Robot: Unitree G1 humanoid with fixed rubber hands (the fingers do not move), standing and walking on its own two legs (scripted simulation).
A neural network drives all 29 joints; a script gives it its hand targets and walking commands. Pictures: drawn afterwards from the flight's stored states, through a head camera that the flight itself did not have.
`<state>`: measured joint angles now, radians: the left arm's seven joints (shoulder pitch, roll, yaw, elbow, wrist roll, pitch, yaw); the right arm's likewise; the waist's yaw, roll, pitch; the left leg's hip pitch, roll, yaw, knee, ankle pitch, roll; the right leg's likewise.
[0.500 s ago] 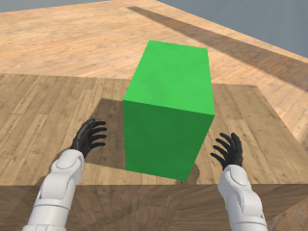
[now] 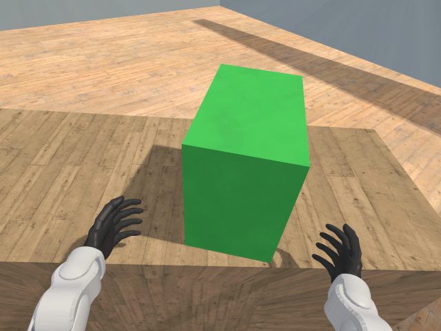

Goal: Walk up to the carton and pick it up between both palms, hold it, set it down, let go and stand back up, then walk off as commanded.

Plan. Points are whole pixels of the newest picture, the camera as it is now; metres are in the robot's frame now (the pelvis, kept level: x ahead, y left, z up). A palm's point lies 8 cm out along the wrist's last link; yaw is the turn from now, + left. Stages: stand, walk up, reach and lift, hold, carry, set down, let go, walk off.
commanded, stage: set down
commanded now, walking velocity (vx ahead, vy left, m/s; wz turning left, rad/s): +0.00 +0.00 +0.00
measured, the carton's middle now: (244, 159) +0.47 +0.00 +0.08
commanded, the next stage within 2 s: none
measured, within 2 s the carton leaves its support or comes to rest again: neither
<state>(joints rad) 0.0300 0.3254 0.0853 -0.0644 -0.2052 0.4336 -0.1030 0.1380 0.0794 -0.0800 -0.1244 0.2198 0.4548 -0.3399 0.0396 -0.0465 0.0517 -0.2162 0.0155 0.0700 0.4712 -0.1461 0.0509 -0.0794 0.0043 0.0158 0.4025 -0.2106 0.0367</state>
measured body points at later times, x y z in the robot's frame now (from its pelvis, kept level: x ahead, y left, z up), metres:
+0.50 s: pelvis +0.00 +0.00 +0.00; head -0.03 +0.02 +0.45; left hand +0.23 +0.23 +0.04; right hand +0.22 -0.18 +0.04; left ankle +0.08 +0.08 -0.74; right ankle +0.01 -0.15 -0.74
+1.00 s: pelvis +0.03 -0.02 +0.00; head +0.02 -0.01 +0.45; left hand +0.25 +0.22 +0.02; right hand +0.25 -0.20 +0.02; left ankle +0.08 +0.08 -0.74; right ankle +0.01 -0.15 -0.74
